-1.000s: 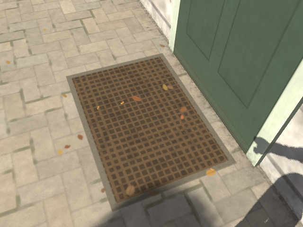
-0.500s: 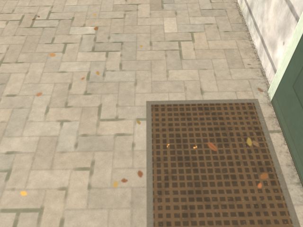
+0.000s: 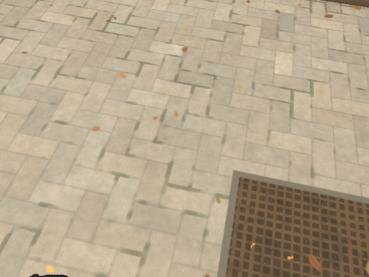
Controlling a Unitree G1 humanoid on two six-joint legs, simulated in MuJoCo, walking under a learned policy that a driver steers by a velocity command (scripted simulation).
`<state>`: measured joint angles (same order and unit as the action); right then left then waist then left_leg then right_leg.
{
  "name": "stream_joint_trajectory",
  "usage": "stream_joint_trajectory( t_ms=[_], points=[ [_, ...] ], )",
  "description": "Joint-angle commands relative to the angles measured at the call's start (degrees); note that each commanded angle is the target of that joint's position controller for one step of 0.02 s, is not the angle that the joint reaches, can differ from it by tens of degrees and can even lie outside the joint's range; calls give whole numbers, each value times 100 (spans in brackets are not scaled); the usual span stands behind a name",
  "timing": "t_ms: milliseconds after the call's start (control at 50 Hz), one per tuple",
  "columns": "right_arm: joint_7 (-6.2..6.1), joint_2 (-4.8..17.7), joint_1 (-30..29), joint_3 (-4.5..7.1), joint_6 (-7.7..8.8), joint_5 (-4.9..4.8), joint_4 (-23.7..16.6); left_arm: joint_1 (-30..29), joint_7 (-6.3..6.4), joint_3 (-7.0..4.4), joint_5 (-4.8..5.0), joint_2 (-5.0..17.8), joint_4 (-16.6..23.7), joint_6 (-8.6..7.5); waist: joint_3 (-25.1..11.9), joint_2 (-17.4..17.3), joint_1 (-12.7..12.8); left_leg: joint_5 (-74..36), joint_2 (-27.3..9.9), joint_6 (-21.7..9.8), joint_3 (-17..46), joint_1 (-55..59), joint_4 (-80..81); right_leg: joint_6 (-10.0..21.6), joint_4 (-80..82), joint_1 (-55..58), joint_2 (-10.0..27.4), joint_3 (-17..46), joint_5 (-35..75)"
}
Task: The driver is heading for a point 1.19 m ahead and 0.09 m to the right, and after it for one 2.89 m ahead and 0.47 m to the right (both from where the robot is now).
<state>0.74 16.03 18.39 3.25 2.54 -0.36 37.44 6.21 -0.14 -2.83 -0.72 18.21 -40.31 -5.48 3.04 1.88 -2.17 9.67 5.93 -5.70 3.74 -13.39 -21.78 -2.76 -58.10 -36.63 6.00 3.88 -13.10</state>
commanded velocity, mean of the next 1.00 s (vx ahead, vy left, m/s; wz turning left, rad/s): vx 0.50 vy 0.00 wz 0.11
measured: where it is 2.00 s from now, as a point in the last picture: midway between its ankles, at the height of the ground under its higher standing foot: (169, 129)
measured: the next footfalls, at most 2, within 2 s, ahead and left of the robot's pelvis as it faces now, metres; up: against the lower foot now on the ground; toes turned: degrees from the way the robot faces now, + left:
right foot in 0.28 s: +0.34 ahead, -0.15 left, +0.00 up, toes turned +4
left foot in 0.78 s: +0.62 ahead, +0.11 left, +0.00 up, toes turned +5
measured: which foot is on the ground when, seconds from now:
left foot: down 0.00-0.30, up 0.32-0.76, down 0.78-1.00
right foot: up 0.00-0.26, down 0.28-0.80, up 0.82-1.00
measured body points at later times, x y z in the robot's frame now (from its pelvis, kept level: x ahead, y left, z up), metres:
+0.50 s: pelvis +0.29 -0.06 +0.00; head +0.31 -0.07 +0.45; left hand +0.34 +0.22 -0.11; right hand +0.45 -0.32 -0.11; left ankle +0.32 +0.10 -0.67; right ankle +0.30 -0.15 -0.74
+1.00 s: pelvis +0.57 +0.02 +0.00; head +0.59 +0.04 +0.45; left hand +0.67 +0.31 -0.12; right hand +0.68 -0.24 -0.11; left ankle +0.58 +0.11 -0.74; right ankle +0.59 -0.13 -0.67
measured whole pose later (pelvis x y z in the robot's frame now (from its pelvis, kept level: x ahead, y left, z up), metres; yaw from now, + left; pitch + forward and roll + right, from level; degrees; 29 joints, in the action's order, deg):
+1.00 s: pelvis +0.57 +0.02 +0.00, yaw +4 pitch +1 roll +1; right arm 1.6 15.2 16.6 2.8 4.8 0.1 43.1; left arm 13.0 -0.4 -2.6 0.7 18.0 -45.1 -3.8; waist 1.2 2.6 -1.2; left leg 8.9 3.5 -4.0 -2.4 -12.9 -20.4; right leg 0.1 -61.9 -32.2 5.4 2.0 -16.6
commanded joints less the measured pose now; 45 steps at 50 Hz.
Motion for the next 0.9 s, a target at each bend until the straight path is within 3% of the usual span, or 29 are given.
stream_joint_trajectory(
  t_ms=[20,80,160,220,240,260,280,300,320,340,360,380,420,460,520,600,660,700,740,760,780,800,820,840,860,880,900],
  points=[
    [-117,869,-176,232,124,-18,-305,-52,-8,-41,-20,252,257,9,-428,-522,118,-1596,-1259,-904,965,138,858,-145,1007,102,-53,-127,1082],
    [-129,921,90,226,125,-34,-106,-639,-90,22,46,150,360,-34,-277,-625,-163,-961,-1197,-708,830,63,869,-94,2081,506,-255,-202,2014],
    [-114,966,427,232,106,-71,161,-1085,-192,-21,104,314,541,-103,-33,-653,-335,-775,-1574,-703,1217,726,608,151,2682,302,-339,-134,1787],
    [-140,999,454,257,28,-57,282,-879,-237,-79,100,421,548,-143,-34,-804,-188,-1465,-1790,-580,1424,1245,276,419,2919,482,-427,-212,1065],
    [-144,1011,357,259,2,-59,279,-561,-226,-125,92,486,480,-157,-175,-849,8,-2204,-1707,-496,1350,1279,-43,539,3061,948,-553,-357,913],
    [-146,924,277,222,-18,-45,258,80,-196,-223,64,636,302,-172,-603,-758,336,-3031,-1411,-362,1109,1196,-779,713,3190,1883,-641,-470,1078],
    [-151,734,208,129,-20,27,136,1038,-163,-305,2,905,166,-183,-1449,-464,756,-2512,-1100,-151,844,446,-2155,1093,2915,3476,54,225,1399],
    [-144,344,962,7,64,-44,121,1768,-149,-446,-41,1363,13,-130,-2346,968,674,-44,-171,373,309,-1695,-4381,2035,3133,5701,1302,2612,435],
    [-129,522,903,4,140,-75,129,1917,-200,-344,134,948,-100,-105,-2342,1337,747,2292,-71,424,659,-2681,-5090,2147,3986,5898,1610,4014,-763],
    [-105,907,312,115,166,-169,49,1544,-169,-253,188,651,-58,-76,-1392,724,789,1934,-437,404,668,-3151,-5422,1884,4117,5184,1479,3370,-1340],
    [-99,901,-143,98,184,-140,-67,1158,-140,-202,129,547,23,-26,-854,259,679,1446,-737,381,381,-3102,-5254,1704,4224,4366,1261,2662,-1062],
    [-92,826,-408,103,198,-45,-130,915,-144,-148,74,428,29,-3,-402,48,541,1117,-923,392,250,-2989,-4861,1656,4417,3630,1020,2167,-524],
    [-79,648,-220,108,160,-12,-61,729,-145,-88,12,290,33,-40,-308,286,259,740,-1159,440,199,-2439,-4377,1580,4669,2972,694,1576,350],
    [-84,467,-139,66,114,0,-17,777,-136,-107,69,372,-53,-82,-320,343,181,594,-1208,539,57,-2364,-4041,1656,4822,2777,604,1127,1055],
    [-93,344,-663,2,139,52,-170,933,-85,-163,106,583,-193,-67,-217,176,293,-198,-1265,676,-62,-2553,-3050,1645,4961,2818,520,619,1796],
    [-1,188,-1470,-67,223,1,-325,1310,-46,-171,177,694,-394,11,-109,154,614,-1359,-1059,672,-274,-2145,-1592,1422,4953,2887,323,136,1782],
    [90,234,-1927,-57,263,-58,-478,1633,-37,-181,206,750,-571,91,18,170,758,-1419,-955,589,-278,-2162,-1102,1398,4817,3327,557,245,1696],
    [154,304,-2072,-32,288,-64,-569,1708,-14,-202,217,795,-655,162,56,208,712,-1054,-906,449,-252,-2213,-867,1324,4607,3730,747,324,1918],
    [180,445,-1834,27,304,-46,-537,1643,21,-239,217,892,-685,223,-103,292,494,-623,-774,280,-339,-1765,-701,1209,4207,3978,814,313,2731],
    [163,575,-1366,103,308,-21,-415,1525,38,-248,222,939,-671,251,-390,314,189,-588,-609,150,-503,-1046,-543,1114,3660,3945,693,164,3625],
    [114,838,-525,237,299,1,-168,1496,53,-201,193,829,-645,268,-952,211,-209,-746,-597,-41,-530,220,-514,959,2663,3590,414,-59,3975],
    [41,1265,554,353,269,67,12,1501,69,-70,34,527,-474,246,-1874,-422,-585,-1070,-1678,-435,653,2032,-792,749,878,2402,76,-290,2397],
    [73,1585,691,405,245,48,117,2295,15,121,74,-117,-425,131,-2538,-1945,-149,217,-2840,-1321,3286,3730,-211,415,-971,182,-941,-232,-1688],
    [68,1007,723,269,229,-18,80,1888,-23,-12,184,495,-494,36,-2328,-1337,-430,1029,-2715,-1147,3614,3547,224,461,-1522,-456,-682,388,-1993],
    [47,856,325,198,230,-20,63,1309,-54,-89,299,722,-287,-25,-1474,-1045,-382,868,-2534,-940,2795,2824,369,504,-1552,-768,-418,249,-1487],
    [47,801,-50,166,230,11,31,996,-36,-71,264,650,-217,-48,-1002,-588,-215,230,-2319,-851,2216,2016,505,481,-1313,-617,-161,74,-978],
    [67,677,-303,133,238,53,27,873,-27,-91,166,603,-194,-38,-675,-456,-52,-323,-2132,-836,1815,1386,683,432,-1015,-439,-15,36,-675]
  ],
)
